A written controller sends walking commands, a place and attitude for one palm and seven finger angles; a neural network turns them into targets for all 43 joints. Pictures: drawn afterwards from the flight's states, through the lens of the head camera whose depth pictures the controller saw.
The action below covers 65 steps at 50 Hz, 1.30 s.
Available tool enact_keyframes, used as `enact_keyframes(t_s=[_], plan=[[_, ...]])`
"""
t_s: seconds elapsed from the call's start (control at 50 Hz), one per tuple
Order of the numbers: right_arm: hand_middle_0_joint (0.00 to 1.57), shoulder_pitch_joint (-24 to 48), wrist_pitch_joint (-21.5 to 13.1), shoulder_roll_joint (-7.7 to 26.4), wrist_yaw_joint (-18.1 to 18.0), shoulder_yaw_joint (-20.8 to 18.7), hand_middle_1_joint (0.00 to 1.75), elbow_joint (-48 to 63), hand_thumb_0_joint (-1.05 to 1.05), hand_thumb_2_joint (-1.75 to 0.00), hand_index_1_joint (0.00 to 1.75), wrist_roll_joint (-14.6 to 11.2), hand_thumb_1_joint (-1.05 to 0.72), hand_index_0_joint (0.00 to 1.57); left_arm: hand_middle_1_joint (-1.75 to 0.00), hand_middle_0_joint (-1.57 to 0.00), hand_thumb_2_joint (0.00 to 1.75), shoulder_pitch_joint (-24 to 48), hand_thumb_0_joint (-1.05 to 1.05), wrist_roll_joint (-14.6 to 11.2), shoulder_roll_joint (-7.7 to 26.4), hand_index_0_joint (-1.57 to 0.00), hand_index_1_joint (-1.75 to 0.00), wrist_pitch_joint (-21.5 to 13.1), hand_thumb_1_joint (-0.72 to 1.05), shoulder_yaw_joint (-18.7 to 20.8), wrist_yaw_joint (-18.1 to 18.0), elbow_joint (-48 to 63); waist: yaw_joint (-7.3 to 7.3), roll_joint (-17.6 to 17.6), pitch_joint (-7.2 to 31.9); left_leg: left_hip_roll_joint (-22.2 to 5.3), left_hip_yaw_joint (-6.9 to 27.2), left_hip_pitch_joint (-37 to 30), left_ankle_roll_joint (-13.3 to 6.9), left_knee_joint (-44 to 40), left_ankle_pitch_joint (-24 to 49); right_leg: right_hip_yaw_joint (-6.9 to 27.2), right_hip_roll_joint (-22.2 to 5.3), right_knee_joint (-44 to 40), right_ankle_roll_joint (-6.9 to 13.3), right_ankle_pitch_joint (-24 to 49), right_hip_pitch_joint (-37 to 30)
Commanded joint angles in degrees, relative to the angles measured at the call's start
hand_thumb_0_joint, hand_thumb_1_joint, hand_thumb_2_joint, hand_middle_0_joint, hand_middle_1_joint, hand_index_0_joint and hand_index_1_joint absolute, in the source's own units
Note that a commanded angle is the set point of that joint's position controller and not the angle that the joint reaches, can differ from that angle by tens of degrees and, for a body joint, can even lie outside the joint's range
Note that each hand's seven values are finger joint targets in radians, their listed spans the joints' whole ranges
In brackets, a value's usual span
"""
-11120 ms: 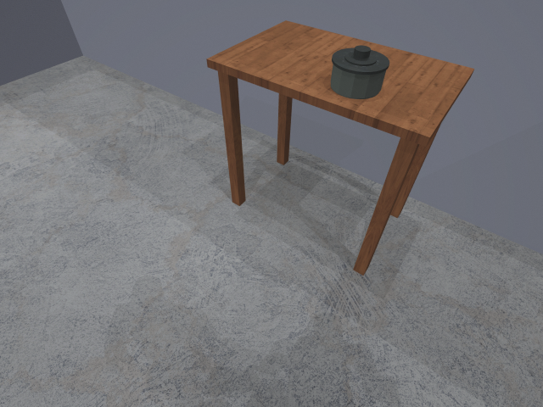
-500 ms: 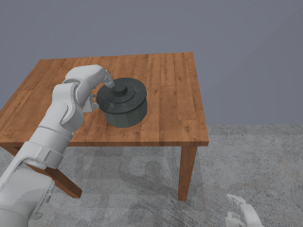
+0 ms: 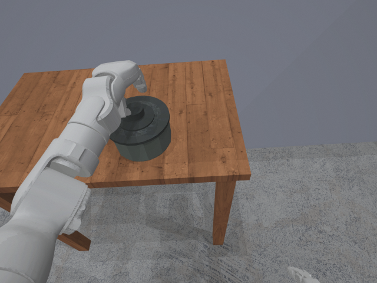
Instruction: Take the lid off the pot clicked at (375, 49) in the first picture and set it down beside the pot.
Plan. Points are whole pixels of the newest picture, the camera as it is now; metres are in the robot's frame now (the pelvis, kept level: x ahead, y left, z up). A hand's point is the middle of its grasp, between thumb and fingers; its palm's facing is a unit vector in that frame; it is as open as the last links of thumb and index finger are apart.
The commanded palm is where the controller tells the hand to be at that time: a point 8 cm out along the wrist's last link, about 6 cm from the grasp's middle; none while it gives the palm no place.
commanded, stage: move the open hand above the knob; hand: left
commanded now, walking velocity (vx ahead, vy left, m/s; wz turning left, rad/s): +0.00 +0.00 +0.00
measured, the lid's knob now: (134, 111) +0.50 +0.14 +0.08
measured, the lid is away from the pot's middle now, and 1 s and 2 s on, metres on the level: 0.00 0.00 0.00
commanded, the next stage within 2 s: lower the open fingers around the knob in 0.78 s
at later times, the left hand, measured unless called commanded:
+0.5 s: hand (125, 95) +0.47 +0.14 +0.16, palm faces -0.27 -0.06 -0.96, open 10.0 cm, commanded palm +0.45 +0.14 +0.22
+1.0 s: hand (126, 99) +0.46 +0.13 +0.15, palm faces -0.34 -0.09 -0.94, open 10.0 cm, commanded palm +0.45 +0.14 +0.21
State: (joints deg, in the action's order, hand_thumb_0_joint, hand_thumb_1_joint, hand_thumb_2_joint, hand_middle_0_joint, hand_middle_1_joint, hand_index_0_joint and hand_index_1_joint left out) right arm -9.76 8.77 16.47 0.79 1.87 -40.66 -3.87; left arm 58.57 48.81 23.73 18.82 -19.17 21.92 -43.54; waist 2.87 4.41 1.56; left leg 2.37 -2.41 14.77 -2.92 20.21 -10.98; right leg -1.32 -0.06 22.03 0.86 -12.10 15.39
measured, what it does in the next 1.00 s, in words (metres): stands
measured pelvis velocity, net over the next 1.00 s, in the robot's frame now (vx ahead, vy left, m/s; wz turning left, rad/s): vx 0.00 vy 0.00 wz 0.00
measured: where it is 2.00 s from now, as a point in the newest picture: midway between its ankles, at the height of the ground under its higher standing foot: outside the picture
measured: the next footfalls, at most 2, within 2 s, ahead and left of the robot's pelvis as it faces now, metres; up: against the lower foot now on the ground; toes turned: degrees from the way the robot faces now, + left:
none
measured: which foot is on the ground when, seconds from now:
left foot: down 0.00-1.00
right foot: down 0.00-1.00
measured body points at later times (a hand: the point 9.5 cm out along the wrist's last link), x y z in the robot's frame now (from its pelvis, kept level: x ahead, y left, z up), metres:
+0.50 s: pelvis +0.00 +0.00 +0.00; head +0.03 -0.03 +0.45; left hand +0.48 +0.14 +0.21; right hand +0.11 -0.25 -0.14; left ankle -0.01 +0.09 -0.75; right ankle -0.01 -0.11 -0.75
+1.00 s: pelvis +0.00 +0.00 +0.00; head +0.03 -0.03 +0.45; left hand +0.47 +0.13 +0.20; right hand +0.10 -0.25 -0.15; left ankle -0.01 +0.09 -0.75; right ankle -0.01 -0.11 -0.75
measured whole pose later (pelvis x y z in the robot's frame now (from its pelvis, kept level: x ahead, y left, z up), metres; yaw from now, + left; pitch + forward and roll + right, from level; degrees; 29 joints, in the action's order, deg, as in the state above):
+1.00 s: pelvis +0.00 +0.00 +0.00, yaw +0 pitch +5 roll +0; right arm -11.1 9.2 16.2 0.3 1.8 -42.5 -3.6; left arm 62.5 48.5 21.4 18.7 -18.4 21.9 -51.7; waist 3.3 4.4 2.5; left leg 2.7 -2.4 15.1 -3.1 20.5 -10.9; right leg -1.2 -0.4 23.0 0.7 -12.5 16.0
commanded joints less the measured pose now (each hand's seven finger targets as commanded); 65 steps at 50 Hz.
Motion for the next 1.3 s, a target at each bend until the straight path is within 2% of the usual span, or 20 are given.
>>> enact_keyframes(t_s=[0.0,0.06,0.12,0.18,0.24,0.32,0.34,0.42,0.48,0.54,0.6,0.72,0.78,0.86,0.88,0.94,0.98,1.02,1.08,1.28], plan=[[0.2,1.2,-2.5,6.8,-0.3,-2.3,0.3,6.3,0.0,-0.9,0.3,0.6,-0.9,0.2,-0.08,-0.84,1.42,32.7,0.0,2.4,12.1,-0.84,-0.08,-1.1,-0.29,6.1,-2.9,8.7,0.05,-3.8,25.6,1.3,3.1,-10.9,-0.9,1.9,22.0,1.7,2.2,0.6,1.7,20.5,-8.1],[0.2,0.1,-2.5,7.0,-0.3,-2.7,0.3,5.7,0.0,-0.9,0.3,0.6,-0.9,0.2,-0.08,-0.84,1.42,34.7,0.0,2.3,10.8,-0.84,-0.08,-1.5,-0.29,5.4,-3.3,6.8,1.02,-5.2,26.0,1.3,3.3,-11.2,-0.9,2.5,24.1,1.6,2.5,0.4,1.5,22.4,-7.6],[0.2,-1.0,-2.1,7.2,-0.4,-2.5,0.3,5.2,0.0,-0.9,0.3,0.5,-0.9,0.2,-0.08,-0.84,1.42,29.9,0.0,2.2,13.7,-0.84,-0.08,-1.4,-0.29,8.8,-3.5,1.3,-0.12,-9.6,24.3,1.3,2.3,-7.7,-1.1,1.6,21.4,1.5,2.2,1.1,1.1,22.7,-9.7],[0.2,0.1,-2.2,6.8,0.0,-2.7,0.3,6.6,0.0,-0.9,0.3,0.7,-0.9,0.2,-0.08,-0.84,1.42,31.2,0.0,2.3,12.0,-0.84,-0.08,-2.0,-0.29,7.1,-3.3,6.8,-0.68,-6.1,27.7,1.2,2.6,-10.0,-1.2,2.0,25.6,2.1,1.9,1.4,1.1,24.3,-10.4],[0.2,-0.1,-1.8,6.9,0.3,-3.0,0.3,6.2,0.0,-0.9,0.3,0.5,-0.9,0.2,-0.08,-0.84,1.42,30.3,0.0,2.5,10.1,-0.84,-0.08,-1.6,-0.29,5.7,-3.7,6.3,-0.05,-6.7,24.9,0.7,2.9,-10.8,-1.1,2.5,26.8,1.5,2.2,1.2,1.0,23.0,-7.7],[0.2,0.4,-1.8,7.0,0.0,-2.9,0.3,6.3,0.0,-0.9,0.3,0.4,-0.9,0.2,-0.08,-0.84,1.42,31.9,0.0,1.9,14.0,-0.84,-0.08,-1.6,-0.29,8.5,-4.0,7.7,-0.29,-7.7,24.5,1.1,2.5,-9.4,-1.4,1.9,22.2,1.8,2.2,1.0,1.0,22.1,-9.1],[0.2,0.9,-2.2,6.5,0.0,-2.7,0.3,6.8,0.0,-0.9,0.3,0.3,-0.9,0.2,-0.08,-0.84,1.42,34.2,0.0,1.5,11.2,-0.84,-0.08,-2.0,-0.29,5.8,-3.8,10.2,0.18,-7.0,25.4,1.3,2.6,-10.0,-1.5,1.9,22.2,2.0,2.0,1.0,1.0,22.4,-8.9],[0.2,0.8,-2.3,6.5,0.0,-2.8,0.3,6.3,0.0,-0.9,0.3,0.4,-0.9,0.2,-0.08,-0.84,1.42,30.2,0.0,2.1,13.1,-0.84,-0.08,-1.7,-0.29,7.8,-4.4,9.6,-0.69,-6.2,25.8,0.9,2.9,-11.0,-1.2,2.5,25.2,1.8,2.1,1.3,1.2,22.7,-8.9],[0.2,1.1,-1.3,6.8,0.2,-2.6,0.3,5.4,0.0,-0.9,0.3,-0.1,-0.9,0.2,-0.08,-0.84,1.42,27.8,0.0,1.8,8.6,-0.84,-0.08,-0.2,-0.29,4.1,-3.8,4.1,0.23,-7.9,20.2,1.0,2.3,-8.4,-0.7,1.3,20.5,0.7,2.4,0.7,1.1,19.6,-6.2],[0.2,2.3,-1.7,6.3,0.0,-2.6,0.3,6.2,0.0,-0.9,0.3,-0.2,-0.9,0.2,-0.08,-0.84,1.42,34.6,0.0,1.3,7.4,-0.84,-0.08,-0.5,-0.29,2.4,-3.5,9.6,0.99,-5.6,22.6,1.4,2.9,-11.0,-0.8,1.4,17.7,1.2,2.3,0.4,1.2,17.2,-5.2],[0.2,1.7,-3.0,6.1,-0.6,-2.5,0.3,6.1,0.0,-0.9,0.3,0.2,-0.9,0.2,-0.08,-0.84,1.42,37.3,0.0,1.2,10.5,-0.84,-0.08,-1.7,-0.29,4.7,-3.6,10.6,0.98,-5.0,25.9,1.3,3.8,-13.0,-0.8,2.3,19.9,1.5,2.4,0.7,1.4,18.5,-6.0],[0.2,1.4,-1.5,6.3,-1.0,-1.8,0.3,4.6,0.0,-0.9,0.3,0.0,-0.9,0.2,-0.08,-0.84,1.42,31.6,0.0,1.6,10.5,-0.84,-0.08,-1.5,-0.29,5.5,-3.5,0.0,0.31,-9.8,19.5,1.3,2.6,-6.9,-0.7,0.5,15.2,0.9,1.9,0.5,1.2,16.5,-6.5],[0.2,2.0,-1.5,6.0,-0.7,-2.0,0.3,5.5,0.0,-0.9,0.3,0.1,-0.9,0.2,-0.08,-0.84,1.42,34.3,0.0,2.3,8.6,-0.84,-0.08,-2.3,-0.29,3.5,-3.5,4.8,0.35,-4.8,23.4,1.2,3.1,-10.1,-0.4,1.0,17.6,1.3,1.9,0.7,1.5,16.5,-6.2],[0.2,1.7,-1.6,6.2,-0.7,-2.3,0.3,5.8,0.0,-0.9,0.3,0.3,-0.9,0.2,-0.08,-0.84,1.42,34.5,0.0,1.7,9.5,-0.84,-0.08,-2.8,-0.29,4.6,-3.6,5.8,0.37,-5.1,24.0,1.2,3.5,-10.4,-0.6,1.5,19.3,1.2,2.1,0.5,1.6,18.2,-6.8],[0.2,1.7,-1.5,6.4,-0.7,-2.1,0.3,4.5,0.0,-0.9,0.3,0.4,-0.9,0.2,-0.08,-0.84,1.42,34.5,0.0,1.4,8.4,-0.84,-0.08,-0.2,-0.29,3.5,-2.8,-0.6,0.82,-6.0,22.4,1.6,3.5,-9.6,-0.6,1.0,17.4,1.0,2.2,0.7,1.6,17.8,-6.2],[0.2,1.0,-1.7,6.8,-1.0,-1.9,0.3,4.9,0.0,-0.9,0.3,0.4,-0.9,0.2,-0.08,-0.84,1.42,34.0,0.0,0.7,13.6,-0.84,-0.08,0.5,-0.29,8.0,-1.9,0.4,-0.35,-9.7,23.3,1.8,2.9,-7.3,-1.2,0.5,16.2,1.4,1.8,0.7,1.0,19.6,-9.9],[0.2,1.7,-2.1,6.3,-1.1,-1.9,0.3,5.6,0.0,-0.9,0.3,0.6,-0.9,0.2,-0.08,-0.84,1.42,35.7,0.0,1.1,9.6,-0.84,-0.08,-0.6,-0.29,3.9,-1.1,3.9,0.53,-6.6,25.5,2.0,3.2,-9.7,-1.3,1.3,18.4,1.7,1.7,0.8,1.1,20.6,-9.0],[0.2,0.8,-2.2,6.3,-1.0,-2.5,0.3,5.4,0.0,-0.9,0.3,0.5,-0.9,0.2,-0.08,-0.84,1.42,33.4,0.0,1.3,6.7,-0.84,-0.08,-1.2,-0.29,1.9,-0.7,4.0,0.89,-7.7,23.9,1.6,3.3,-10.6,-1.3,2.1,19.6,1.4,1.9,0.7,1.0,20.3,-7.0],[0.2,0.2,-2.2,7.1,-1.0,-2.6,0.3,5.6,0.0,-0.9,0.3,0.6,-0.9,0.2,-0.08,-0.84,1.42,28.9,0.0,0.9,12.5,-0.84,-0.08,-2.1,-0.29,7.3,-0.6,3.5,-0.03,-9.5,23.8,1.6,2.9,-9.4,-1.5,2.1,19.5,1.6,2.0,0.9,1.0,21.2,-8.5],[0.2,-0.5,-1.9,6.4,-1.1,-2.8,0.3,4.5,0.0,-0.9,0.3,0.2,-0.9,0.2,-0.08,-0.84,1.42,31.0,0.0,1.4,9.5,-0.84,-0.08,-3.6,-0.29,4.4,-3.8,2.3,1.07,-5.3,21.3,1.3,3.2,-9.0,-1.0,2.2,16.8,1.1,2.4,1.0,1.5,16.8,-4.9]])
